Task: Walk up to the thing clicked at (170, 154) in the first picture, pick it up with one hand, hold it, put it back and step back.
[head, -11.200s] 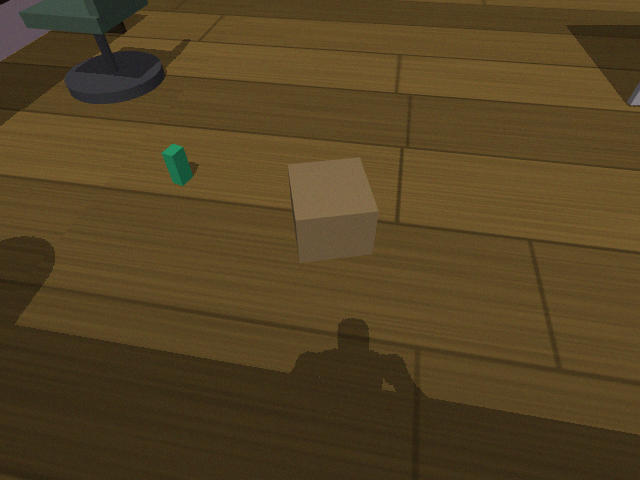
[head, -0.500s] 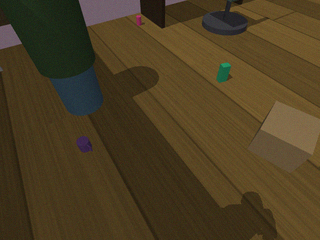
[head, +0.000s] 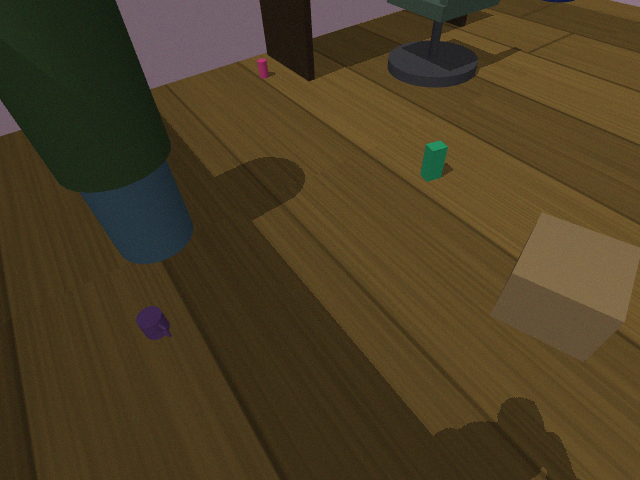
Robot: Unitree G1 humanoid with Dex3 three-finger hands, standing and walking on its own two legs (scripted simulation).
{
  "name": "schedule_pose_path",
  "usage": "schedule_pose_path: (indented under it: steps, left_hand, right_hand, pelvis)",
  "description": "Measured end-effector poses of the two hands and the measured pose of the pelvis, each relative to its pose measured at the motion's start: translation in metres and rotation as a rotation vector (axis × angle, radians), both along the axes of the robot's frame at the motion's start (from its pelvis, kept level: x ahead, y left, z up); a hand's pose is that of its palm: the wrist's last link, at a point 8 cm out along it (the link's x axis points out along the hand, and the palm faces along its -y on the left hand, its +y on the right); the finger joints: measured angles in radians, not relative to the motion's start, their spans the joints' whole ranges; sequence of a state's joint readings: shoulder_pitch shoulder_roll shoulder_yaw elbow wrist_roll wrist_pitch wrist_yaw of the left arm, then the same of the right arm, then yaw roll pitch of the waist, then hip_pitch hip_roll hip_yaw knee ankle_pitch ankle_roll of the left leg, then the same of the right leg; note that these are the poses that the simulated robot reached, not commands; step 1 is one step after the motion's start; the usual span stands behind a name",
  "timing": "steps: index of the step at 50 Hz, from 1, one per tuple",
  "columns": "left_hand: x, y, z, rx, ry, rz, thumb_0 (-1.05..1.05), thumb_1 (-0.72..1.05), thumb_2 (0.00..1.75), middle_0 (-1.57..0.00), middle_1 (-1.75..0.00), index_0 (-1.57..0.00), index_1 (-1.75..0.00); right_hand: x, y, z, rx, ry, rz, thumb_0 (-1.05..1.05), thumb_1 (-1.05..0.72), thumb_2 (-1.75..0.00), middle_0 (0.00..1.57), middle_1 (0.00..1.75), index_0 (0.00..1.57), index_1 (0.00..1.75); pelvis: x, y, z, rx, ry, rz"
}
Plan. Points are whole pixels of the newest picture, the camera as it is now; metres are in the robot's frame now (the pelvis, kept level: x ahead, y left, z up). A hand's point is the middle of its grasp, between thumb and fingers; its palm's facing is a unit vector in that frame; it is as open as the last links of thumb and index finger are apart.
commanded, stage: walk up
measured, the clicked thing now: (433, 161) +1.60 -0.46 -0.67
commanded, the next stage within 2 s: none
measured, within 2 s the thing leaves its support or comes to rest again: neither
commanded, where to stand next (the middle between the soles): +1.38 +0.08 m, yaw +1 degrees
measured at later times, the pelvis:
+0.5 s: pelvis +0.24 +0.04 +0.00, yaw +2 degrees
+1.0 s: pelvis +0.51 +0.00 +0.01, yaw +2 degrees
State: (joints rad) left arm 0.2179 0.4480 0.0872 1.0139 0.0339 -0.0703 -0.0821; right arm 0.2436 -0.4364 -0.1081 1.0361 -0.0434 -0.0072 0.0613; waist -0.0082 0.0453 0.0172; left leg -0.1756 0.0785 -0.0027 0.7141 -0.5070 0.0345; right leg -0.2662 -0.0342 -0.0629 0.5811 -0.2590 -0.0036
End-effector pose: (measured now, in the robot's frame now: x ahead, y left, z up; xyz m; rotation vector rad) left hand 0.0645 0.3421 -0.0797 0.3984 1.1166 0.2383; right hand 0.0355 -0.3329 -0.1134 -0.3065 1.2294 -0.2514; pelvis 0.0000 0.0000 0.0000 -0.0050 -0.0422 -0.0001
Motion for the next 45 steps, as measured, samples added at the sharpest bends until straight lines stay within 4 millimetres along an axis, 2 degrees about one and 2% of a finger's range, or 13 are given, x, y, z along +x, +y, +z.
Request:
schedule_pose_path:
  steps: [3,8,11,15,19,21,23,27,32,37,41,45]
  left_hand:
    - [0.0,-0.006,0.006,0.006,-0.008,0.042,0.0,0.9,0.9,-0.2,-0.3,-0.2,-0.3]
    - [0.005,-0.013,0.007,-0.014,0.056,0.088,0.0,0.9,0.9,-0.2,-0.3,-0.2,-0.3]
    - [0.02,-0.012,0.0,-0.032,0.084,0.1,0.0,0.9,0.9,-0.2,-0.3,-0.2,-0.3]
    - [0.054,-0.004,-0.017,-0.06,0.1,0.115,0.0,0.9,0.9,-0.21,-0.3,-0.21,-0.3]
    - [0.101,0.011,-0.043,-0.082,0.124,0.114,0.0,0.9,0.9,-0.21,-0.3,-0.21,-0.3]
    - [0.13,0.014,-0.049,-0.092,0.134,0.11,0.0,0.9,0.9,-0.21,-0.3,-0.2,-0.3]
    - [0.163,0.014,-0.047,-0.102,0.124,0.079,0.01,0.9,0.9,-0.2,-0.3,-0.2,-0.3]
    - [0.237,0.013,-0.031,-0.119,0.043,0.016,0.01,0.9,0.9,-0.2,-0.3,-0.2,-0.3]
    - [0.319,0.01,-0.013,-0.109,-0.003,-0.052,0.0,0.9,0.9,-0.2,-0.3,-0.2,-0.3]
    - [0.394,0.003,0.0,-0.06,-0.026,-0.075,0.0,0.9,0.9,-0.2,-0.3,-0.2,-0.3]
    - [0.448,-0.005,-0.001,-0.002,-0.088,-0.05,0.0,0.9,0.9,-0.2,-0.3,-0.2,-0.3]
    - [0.47,-0.018,0.007,-0.007,-0.106,-0.003,0.0,0.9,0.9,-0.2,-0.3,-0.2,-0.3]
  right_hand:
    - [0.029,-0.006,0.003,0.003,0.015,0.022,0.01,-0.9,-0.9,0.2,0.3,0.2,0.3]
    - [0.093,-0.001,0.015,0.026,-0.048,0.082,0.01,-0.9,-0.9,0.2,0.3,0.2,0.3]
    - [0.133,0.006,0.019,0.032,-0.058,0.117,0.01,-0.9,-0.9,0.2,0.3,0.2,0.3]
    - [0.193,0.022,0.02,0.023,-0.057,0.168,0.01,-0.9,-0.9,0.2,0.3,0.2,0.3]
    - [0.261,0.043,0.016,-0.006,-0.102,0.194,0.01,-0.9,-0.9,0.2,0.3,0.2,0.3]
    - [0.288,0.053,0.017,-0.014,-0.152,0.192,0.01,-0.9,-0.9,0.2,0.3,0.2,0.3]
    - [0.304,0.061,0.024,-0.004,-0.19,0.163,0.01,-0.9,-0.89,0.2,0.3,0.2,0.3]
    - [0.322,0.067,0.035,0.0,-0.19,0.127,0.01,-0.9,-0.89,0.2,0.3,0.2,0.3]
    - [0.341,0.056,0.034,0.005,-0.146,0.097,0.01,-0.9,-0.89,0.21,0.3,0.2,0.3]
    - [0.37,0.031,0.015,0.017,-0.091,0.053,0.01,-0.9,-0.89,0.21,0.3,0.2,0.3]
    - [0.413,0.008,-0.014,0.018,-0.038,0.055,0.01,-0.9,-0.9,0.2,0.3,0.2,0.3]
    - [0.471,0.009,-0.016,0.036,-0.025,0.088,0.01,-0.9,-0.9,0.2,0.3,0.2,0.3]
  pelvis:
    - [0.021,-0.004,0.005,-0.012,-0.004,0.01]
    - [0.06,-0.004,0.013,-0.025,-0.005,0.021]
    - [0.087,-0.002,0.013,-0.031,0.0,0.031]
    - [0.13,0.007,0.005,-0.043,0.004,0.051]
    - [0.181,0.026,-0.011,-0.016,0.005,0.054]
    - [0.2,0.034,-0.014,-0.004,0.002,0.047]
    - [0.219,0.038,-0.008,-0.003,0.0,0.042]
    - [0.26,0.04,0.005,0.012,-0.004,0.018]
    - [0.311,0.036,0.011,0.027,-0.003,0.004]
    - [0.372,0.022,0.004,0.039,0.001,0.006]
    - [0.424,0.003,-0.014,0.019,0.001,0.019]
    - [0.461,-0.001,-0.007,0.007,-0.008,0.027]
